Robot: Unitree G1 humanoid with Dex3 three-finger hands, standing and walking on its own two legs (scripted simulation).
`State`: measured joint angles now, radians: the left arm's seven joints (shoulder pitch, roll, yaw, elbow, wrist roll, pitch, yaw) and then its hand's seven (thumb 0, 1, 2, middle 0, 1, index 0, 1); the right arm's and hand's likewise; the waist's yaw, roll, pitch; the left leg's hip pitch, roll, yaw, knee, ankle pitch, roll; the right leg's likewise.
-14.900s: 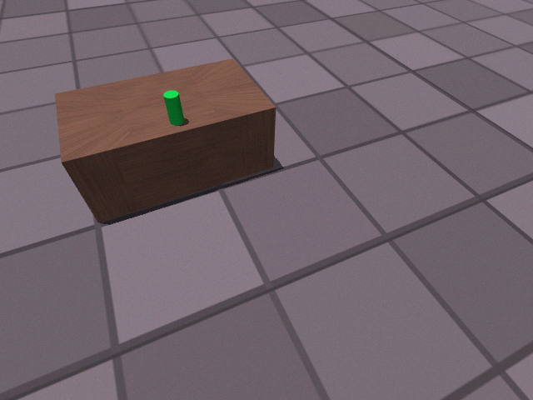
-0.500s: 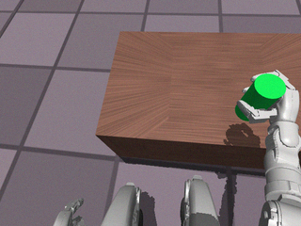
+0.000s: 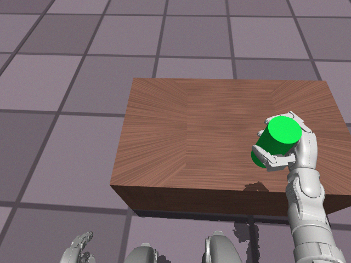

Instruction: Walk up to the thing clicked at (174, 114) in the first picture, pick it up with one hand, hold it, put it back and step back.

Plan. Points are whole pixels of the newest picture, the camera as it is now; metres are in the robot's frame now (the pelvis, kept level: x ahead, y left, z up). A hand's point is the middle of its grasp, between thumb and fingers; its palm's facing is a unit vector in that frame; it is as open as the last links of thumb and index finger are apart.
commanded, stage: lift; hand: right
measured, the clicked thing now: (273, 144) +0.37 -0.20 +0.03
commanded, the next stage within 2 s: hold in 0.60 s
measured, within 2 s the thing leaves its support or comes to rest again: neither
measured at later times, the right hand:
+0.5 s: hand (265, 137) +0.37 -0.17 +0.08, palm faces +0.15 +0.99 +0.01, open 9.1 cm
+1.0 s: hand (268, 135) +0.36 -0.17 +0.09, palm faces +0.16 +0.99 +0.01, open 9.1 cm
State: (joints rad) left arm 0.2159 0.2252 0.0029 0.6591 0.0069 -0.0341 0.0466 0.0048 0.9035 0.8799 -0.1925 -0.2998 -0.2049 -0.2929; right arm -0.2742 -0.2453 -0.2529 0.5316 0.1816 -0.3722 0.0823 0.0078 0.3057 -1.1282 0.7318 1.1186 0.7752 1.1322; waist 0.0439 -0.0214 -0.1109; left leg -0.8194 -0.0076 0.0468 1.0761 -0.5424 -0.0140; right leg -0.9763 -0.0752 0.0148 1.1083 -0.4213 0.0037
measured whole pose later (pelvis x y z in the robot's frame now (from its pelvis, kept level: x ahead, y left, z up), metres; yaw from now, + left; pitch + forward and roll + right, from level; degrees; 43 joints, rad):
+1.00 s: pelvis +0.02 +0.00 +0.04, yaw +0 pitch +9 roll +1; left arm 0.23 0.21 0.00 0.67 0.00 -0.01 0.05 0.01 0.92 0.88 -0.19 -0.31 -0.21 -0.30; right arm -0.16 -0.18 -0.15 0.44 0.17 -0.36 0.00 0.01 0.33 -1.15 0.74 1.12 0.78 1.13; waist 0.02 -0.01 -0.06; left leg -0.52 0.00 0.02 0.83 -0.46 -0.01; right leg -0.65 -0.06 -0.03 0.85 -0.35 0.01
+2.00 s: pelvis +0.01 +0.01 +0.05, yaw +0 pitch +6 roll +1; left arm 0.22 0.21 0.00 0.67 0.00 -0.02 0.05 0.01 0.91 0.90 -0.20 -0.31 -0.21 -0.30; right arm -0.11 -0.16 -0.13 0.39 0.17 -0.34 -0.01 0.01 0.32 -1.15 0.74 1.12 0.78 1.13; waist 0.01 -0.02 -0.04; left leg -0.45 0.00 0.02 0.78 -0.44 -0.01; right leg -0.58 -0.06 -0.02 0.78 -0.31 0.02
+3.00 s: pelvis +0.02 +0.01 +0.05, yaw +0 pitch +7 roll +1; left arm 0.21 0.21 0.00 0.67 0.00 -0.02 0.05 0.01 0.91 0.90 -0.20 -0.31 -0.21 -0.30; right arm -0.09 -0.16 -0.12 0.38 0.17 -0.36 -0.01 0.01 0.32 -1.15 0.74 1.13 0.78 1.14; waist 0.01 -0.02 -0.04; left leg -0.46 0.00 0.02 0.79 -0.44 -0.01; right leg -0.59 -0.06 -0.03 0.80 -0.33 0.01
